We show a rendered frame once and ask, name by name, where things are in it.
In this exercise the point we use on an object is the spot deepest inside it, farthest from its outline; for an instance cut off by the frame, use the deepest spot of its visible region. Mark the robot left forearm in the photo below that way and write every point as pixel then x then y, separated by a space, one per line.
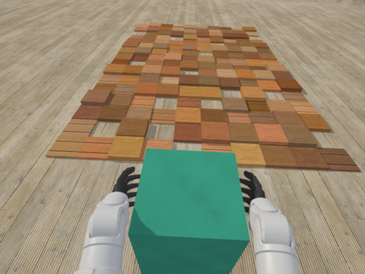
pixel 105 237

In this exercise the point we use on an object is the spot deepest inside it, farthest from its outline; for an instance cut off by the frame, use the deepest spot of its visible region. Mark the left robot hand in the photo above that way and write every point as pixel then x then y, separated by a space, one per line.
pixel 123 186

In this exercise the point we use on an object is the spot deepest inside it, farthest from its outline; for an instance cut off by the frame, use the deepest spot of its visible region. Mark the right robot hand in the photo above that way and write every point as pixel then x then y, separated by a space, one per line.
pixel 255 190

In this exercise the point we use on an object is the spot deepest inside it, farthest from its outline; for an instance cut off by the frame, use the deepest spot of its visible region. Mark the carton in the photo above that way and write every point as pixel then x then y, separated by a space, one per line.
pixel 189 215

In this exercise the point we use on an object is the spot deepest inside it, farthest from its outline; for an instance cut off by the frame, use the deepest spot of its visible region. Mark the robot right forearm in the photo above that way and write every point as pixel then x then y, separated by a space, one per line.
pixel 274 247

